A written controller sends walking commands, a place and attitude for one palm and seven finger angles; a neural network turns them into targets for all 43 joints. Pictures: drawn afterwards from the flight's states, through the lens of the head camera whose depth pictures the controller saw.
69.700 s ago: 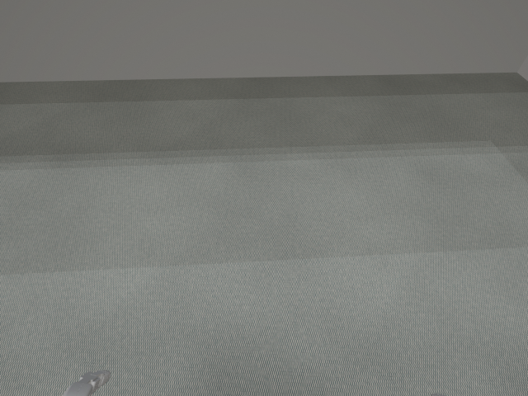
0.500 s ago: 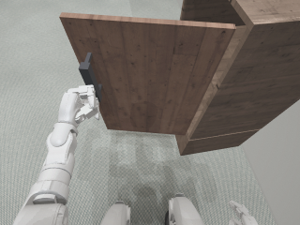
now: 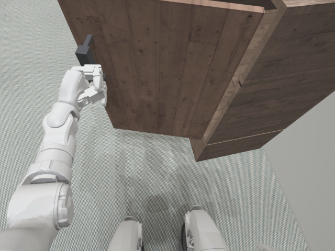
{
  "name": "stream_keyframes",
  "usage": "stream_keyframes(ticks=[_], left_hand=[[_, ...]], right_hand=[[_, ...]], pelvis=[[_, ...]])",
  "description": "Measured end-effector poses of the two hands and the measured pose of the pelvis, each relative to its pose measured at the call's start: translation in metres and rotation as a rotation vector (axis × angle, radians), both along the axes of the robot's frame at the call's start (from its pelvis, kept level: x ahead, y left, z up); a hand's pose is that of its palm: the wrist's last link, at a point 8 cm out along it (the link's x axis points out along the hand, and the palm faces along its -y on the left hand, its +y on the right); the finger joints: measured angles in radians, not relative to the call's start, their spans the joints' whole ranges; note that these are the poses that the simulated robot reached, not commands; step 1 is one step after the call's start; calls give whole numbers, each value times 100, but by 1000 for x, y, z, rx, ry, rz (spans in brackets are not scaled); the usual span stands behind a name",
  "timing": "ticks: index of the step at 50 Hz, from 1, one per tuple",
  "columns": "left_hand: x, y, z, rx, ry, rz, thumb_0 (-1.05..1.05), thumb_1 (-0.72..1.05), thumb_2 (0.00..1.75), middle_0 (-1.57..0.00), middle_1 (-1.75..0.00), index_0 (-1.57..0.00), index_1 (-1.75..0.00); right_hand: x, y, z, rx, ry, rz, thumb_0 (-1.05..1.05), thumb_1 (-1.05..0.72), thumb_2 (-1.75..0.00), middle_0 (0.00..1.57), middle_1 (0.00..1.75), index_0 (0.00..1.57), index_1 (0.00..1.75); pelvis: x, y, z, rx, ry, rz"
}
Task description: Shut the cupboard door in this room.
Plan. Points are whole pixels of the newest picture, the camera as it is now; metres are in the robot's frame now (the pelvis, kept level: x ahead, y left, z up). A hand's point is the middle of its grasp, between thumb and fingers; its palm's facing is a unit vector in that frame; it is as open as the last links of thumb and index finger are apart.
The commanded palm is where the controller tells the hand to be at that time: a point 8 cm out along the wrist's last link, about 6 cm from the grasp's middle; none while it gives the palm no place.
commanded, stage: push the door shut along its arc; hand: left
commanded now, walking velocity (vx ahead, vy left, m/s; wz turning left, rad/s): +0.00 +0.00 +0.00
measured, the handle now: (94, 66) +0.55 +0.16 +0.05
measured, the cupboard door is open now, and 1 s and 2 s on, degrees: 70 58 47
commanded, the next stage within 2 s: pull the fist back off the door in 1.34 s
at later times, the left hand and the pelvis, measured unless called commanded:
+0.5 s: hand (118, 74) +0.52 +0.10 +0.06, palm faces -0.37 -0.93 -0.04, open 3.1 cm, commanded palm +0.53 +0.14 +0.06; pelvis +0.00 +0.00 -0.01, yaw -1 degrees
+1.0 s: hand (138, 59) +0.57 +0.05 +0.06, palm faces -0.45 -0.89 -0.04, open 3.1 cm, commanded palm +0.58 +0.09 +0.06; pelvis +0.00 -0.01 -0.03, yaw -2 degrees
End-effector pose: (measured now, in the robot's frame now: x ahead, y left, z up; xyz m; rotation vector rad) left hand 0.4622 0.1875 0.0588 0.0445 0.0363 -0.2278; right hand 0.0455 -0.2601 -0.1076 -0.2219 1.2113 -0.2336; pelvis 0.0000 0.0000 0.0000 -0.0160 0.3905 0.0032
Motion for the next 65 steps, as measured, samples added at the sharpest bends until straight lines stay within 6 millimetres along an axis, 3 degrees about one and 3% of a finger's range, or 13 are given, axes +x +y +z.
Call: stream_keyframes(ticks=[9,21,44,65], left_hand=[[20,-4,-2,6,1,-42,2,90,90,-130,-149,-133,-150],[48,-23,-1,4,25,-116,2,90,90,-130,-149,-131,-150],[105,-83,4,10,55,-227,2,90,90,-130,-149,-130,-150],[119,-87,8,26,83,-284,5,90,93,-130,-149,-132,-150]], right_hand=[[-20,-3,1,-30,52,-16,0,-91,-90,21,30,21,30],[-35,0,-4,-34,92,-32,0,-91,-90,21,30,21,30],[-71,1,-15,-28,155,-119,0,-91,-90,21,30,21,30],[-93,-7,-13,-91,185,-111,0,-91,-90,21,30,21,30]], pelvis=[[-5,1,-5,-11,19,5],[-5,3,-12,-20,51,2],[-2,-4,-26,-15,116,-29],[-12,-7,-36,-33,144,-15]])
